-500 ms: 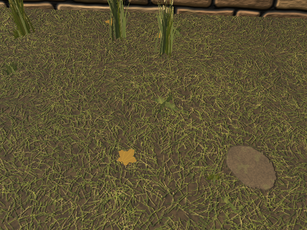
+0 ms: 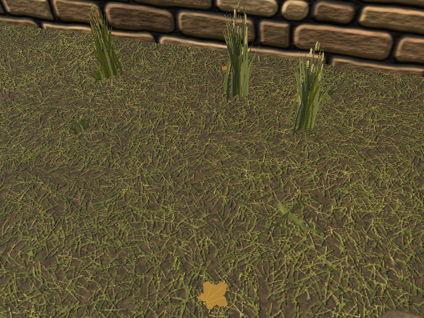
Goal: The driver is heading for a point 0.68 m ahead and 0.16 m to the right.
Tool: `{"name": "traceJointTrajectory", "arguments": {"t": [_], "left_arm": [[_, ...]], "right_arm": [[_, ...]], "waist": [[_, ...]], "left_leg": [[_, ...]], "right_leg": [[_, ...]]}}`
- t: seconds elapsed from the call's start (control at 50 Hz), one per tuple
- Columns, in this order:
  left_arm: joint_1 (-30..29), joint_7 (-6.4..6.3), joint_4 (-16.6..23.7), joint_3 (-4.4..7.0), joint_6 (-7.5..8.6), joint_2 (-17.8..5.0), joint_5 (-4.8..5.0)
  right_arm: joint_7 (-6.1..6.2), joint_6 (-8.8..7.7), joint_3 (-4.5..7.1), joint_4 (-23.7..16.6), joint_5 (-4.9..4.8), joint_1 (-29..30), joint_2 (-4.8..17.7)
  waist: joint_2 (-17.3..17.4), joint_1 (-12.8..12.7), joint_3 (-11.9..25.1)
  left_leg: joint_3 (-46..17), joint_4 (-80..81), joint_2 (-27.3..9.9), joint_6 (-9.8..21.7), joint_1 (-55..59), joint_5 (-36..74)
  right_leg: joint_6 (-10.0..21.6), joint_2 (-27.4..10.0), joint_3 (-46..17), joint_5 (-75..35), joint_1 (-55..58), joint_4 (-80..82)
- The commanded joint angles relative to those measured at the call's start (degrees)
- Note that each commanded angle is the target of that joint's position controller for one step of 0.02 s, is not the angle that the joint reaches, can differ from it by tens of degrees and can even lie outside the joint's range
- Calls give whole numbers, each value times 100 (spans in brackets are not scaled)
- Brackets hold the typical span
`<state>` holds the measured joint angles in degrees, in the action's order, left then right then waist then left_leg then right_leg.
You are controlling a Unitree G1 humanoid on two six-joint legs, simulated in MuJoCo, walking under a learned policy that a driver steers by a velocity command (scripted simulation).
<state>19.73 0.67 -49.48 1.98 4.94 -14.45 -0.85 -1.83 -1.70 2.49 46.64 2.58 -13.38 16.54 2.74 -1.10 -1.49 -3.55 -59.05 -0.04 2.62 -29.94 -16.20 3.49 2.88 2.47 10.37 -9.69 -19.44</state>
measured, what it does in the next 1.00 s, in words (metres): walks ahead, turning right: left foot, then right foot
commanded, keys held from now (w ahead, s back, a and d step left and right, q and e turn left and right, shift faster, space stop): w+e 0.60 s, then e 0.40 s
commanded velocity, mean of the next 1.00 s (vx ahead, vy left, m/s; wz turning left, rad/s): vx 0.40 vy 0.00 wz -0.44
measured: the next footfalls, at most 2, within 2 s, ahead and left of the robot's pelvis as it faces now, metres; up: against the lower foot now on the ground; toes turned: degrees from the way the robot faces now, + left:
left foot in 0.24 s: +0.27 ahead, +0.12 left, +0.00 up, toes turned -4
right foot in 0.76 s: +0.48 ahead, -0.15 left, +0.00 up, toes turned -27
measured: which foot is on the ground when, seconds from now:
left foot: up 0.00-0.22, down 0.24-0.76, up 0.78-1.00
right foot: down 0.00-0.26, up 0.28-0.74, down 0.76-1.00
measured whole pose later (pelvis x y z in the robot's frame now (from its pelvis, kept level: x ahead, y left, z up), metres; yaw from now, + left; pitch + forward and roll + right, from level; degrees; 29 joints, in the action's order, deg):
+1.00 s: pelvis +0.41 -0.06 -0.01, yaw -31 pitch +1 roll +1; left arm 12.8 0.3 -45.1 3.9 -0.3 -15.1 -0.6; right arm 1.3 0.9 2.3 43.7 2.0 -8.9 14.5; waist 1.3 -0.8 -5.9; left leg -2.3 -63.3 -4.4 -2.9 -33.9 -21.1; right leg 7.4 7.6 -1.1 6.0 -19.2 -24.6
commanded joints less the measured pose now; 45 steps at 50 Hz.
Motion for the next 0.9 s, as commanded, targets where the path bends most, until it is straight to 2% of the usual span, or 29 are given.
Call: {"name": "traceJointTrajectory", "arguments": {"t": [0.02, 0.08, 0.14, 0.18, 0.22, 0.24, 0.26, 0.28, 0.3, 0.32, 0.34, 0.36, 0.38, 0.46, 0.54, 0.6, 0.62, 0.68, 0.7, 0.72, 0.74, 0.76, 0.78, 0.8, 0.82, 0.84, 0.86, 0.88, 0.9], "left_arm": [[105, 13, 146, 127, 85, -615, 64], [375, 7, -1, 178, 37, -734, 60], [621, 5, -110, 229, -4, -870, 43], [603, -13, -127, 256, -33, -932, 24], [471, -32, -118, 280, -57, -974, 41], [475, -20, -85, 245, -40, -813, 76], [399, -13, 206, 142, -12, -394, 181], [751, -47, 341, 145, -69, -317, 191], [647, -81, 159, 242, -186, -686, 38], [437, -20, 142, 250, -211, -594, 12], [329, 24, 140, 241, -241, -467, 10], [256, 64, 146, 262, -300, -456, -52], [257, 106, 142, 259, -363, -405, -94], [-320, 218, 392, 249, -478, -284, -110], [-1115, 309, 702, 178, -485, -196, -105], [-1728, 382, 938, 96, -465, -139, -114], [-1843, 392, 996, 83, -457, -133, -129], [-1737, 355, 1025, 97, -414, -192, -194], [-1438, 318, 952, 129, -396, -260, -212], [-907, 274, 815, 185, -349, -366, -233], [-143, 195, 571, 273, -271, -517, -288], [342, 92, 450, 424, -219, -1046, -310], [81, 52, 649, 599, -291, -1783, -135], [383, -17, 770, 632, -410, -1650, 108], [-93, -78, 763, 550, -451, -1380, 115], [-460, -97, 772, 431, -481, -956, 141], [-656, -124, 764, 363, -489, -753, 162], [-804, -131, 798, 324, -499, -637, 138], [-809, -105, 810, 323, -476, -672, 86]], "right_arm": [[-47, -38, -29, -430, 31, 291, 184], [-73, -81, -154, -622, -45, 958, 2], [-17, -127, -159, -702, -92, 1248, 106], [39, -176, -127, -730, -102, 1218, 212], [120, -264, -51, -530, -74, 533, 349], [197, -347, 55, -329, 17, -169, 628], [284, -381, 180, -323, 148, -1001, 1145], [282, -262, 296, -262, 63, -1040, 1483], [260, -215, 179, -327, -16, -697, 906], [237, -237, 80, -384, -64, -315, 508], [224, -269, 35, -393, -68, -95, 313], [240, -309, 9, -352, -84, -71, 218], [249, -352, 6, -304, -100, -80, 188], [248, -485, 75, -90, -170, -407, 280], [242, -463, 89, 91, -140, -621, 261], [256, -449, 133, 190, -138, -761, 409], [271, -429, 143, 230, -144, -778, 446], [331, -328, 182, 341, -173, -892, 608], [361, -285, 212, 356, -186, -873, 702], [382, -228, 236, 352, -207, -838, 778], [378, -189, 241, 308, -255, -761, 794], [356, -195, 196, 150, -238, -913, 590], [315, -152, 93, -159, -346, -1479, 104], [313, -115, 156, -154, -178, -1043, 521], [311, -113, 111, -252, -244, -645, 347], [327, -112, 97, -232, -202, -498, 331], [329, -36, 112, -276, -105, -402, 349], [324, 83, 117, -235, -27, -575, 354], [321, 184, 118, -216, -10, -669, 321]], "waist": [[-770, 104, -103], [-782, -72, -180], [-772, -161, -104], [-802, -83, -50], [-650, 291, 171], [-286, 555, 627], [532, 893, 1465], [1411, 667, 1599], [525, 509, 932], [199, 364, 370], [222, 245, 151], [355, 171, 30], [402, 98, 5], [218, 60, 2], [192, 159, -214], [201, 293, -346], [156, 288, -435], [232, 225, -256], [321, 113, -50], [329, -95, 261], [102, -456, 729], [-529, -565, 1256], [-1733, -80, 2160], [-581, -500, 2565], [-534, -327, 1730], [-286, -112, 970], [-359, 79, 584], [-406, 230, 498], [-397, 288, 571]], "left_leg": [[296, 746, -361, -199, -524, 528], [499, 1864, -274, -349, -87, 1010], [564, 2390, -118, -356, 310, 1109], [494, 2651, -71, -272, 620, 862], [491, 3303, 48, -132, 1681, 770], [119, 3504, -303, 39, 2773, 652], [-1468, 3810, -1795, 383, 4148, -405], [-3243, 4454, -2665, 836, 4387, -976], [-2979, 4497, -2429, 834, 3780, -1421], [-2198, 4626, -2124, 733, 3171, -1055], [-1534, 4787, -1864, 608, 2776, -359], [-1056, 4873, -1687, 530, 2551, 174], [-685, 4926, -1547, 487, 2435, 627], [109, 5041, -1528, 579, 2588, 1807], [803, 5072, -1398, 572, 2651, 2179], [1179, 5061, -1429, 512, 2677, 2320], [1314, 4933, -1448, 475, 2734, 2768], [1647, 4023, -1442, 304, 3137, 4963], [1697, 3470, -1419, 247, 3237, 5644], [1715, 2622, -1388, 208, 3201, 5793], [1779, 1376, -1243, 47, 2822, 4963], [1771, -280, -935, -177, 1557, 2159], [1307, -2541, 99, -494, -422, -2212], [315, -2681, -53, -500, -562, -1748], [225, -2528, -283, -486, -748, -1255], [228, -1902, -473, -482, -630, -939], [172, -1454, -572, -499, -447, -835], [197, -1224, -555, -531, -108, -754], [228, -1072, -483, -543, 119, -681]], "right_leg": [[898, -1333, -1276, -1108, 152, 1147], [820, -1151, -1083, -1319, -16, 1076], [753, -1257, -1244, -1729, 142, 763], [685, -1366, -1470, -1805, 270, 482], [525, -1218, -1485, -1954, 130, -276], [393, -859, -1232, -1762, -264, -1317], [190, -341, -749, -209, -1343, -2989], [146, 165, -329, 2112, -2605, -4095], [212, -247, -623, 1846, -2851, -4651], [196, -443, -682, 1342, -2832, -4638], [138, -587, -629, 1027, -2674, -4507], [72, -672, -573, 888, -2588, -4439], [3, -702, -533, 737, -2513, -4458], [-142, -772, -450, 100, -2956, -4430], [-214, -787, -266, -620, -3154, -3469], [-97, -732, 60, -954, -2771, -2469], [-36, -684, 181, -894, -2636, -2185], [193, -286, 560, -432, -2024, -1694], [300, -76, 639, -208, -1677, -1593], [428, 114, 600, -159, -1108, -1372], [581, 219, 461, -787, -91, -788], [818, -736, -589, -2513, 1305, -898], [2017, -2647, -3243, -5600, 3020, -1137], [2146, -2508, -3122, -5732, 2742, -848], [2036, -2320, -2495, -5094, 1992, -628], [1701, -1932, -2097, -4470, 1049, -338], [1441, -1588, -1868, -4054, 467, -168], [1331, -1392, -1691, -3863, -2, -37], [1272, -1300, -1624, -3869, -234, -5]]}}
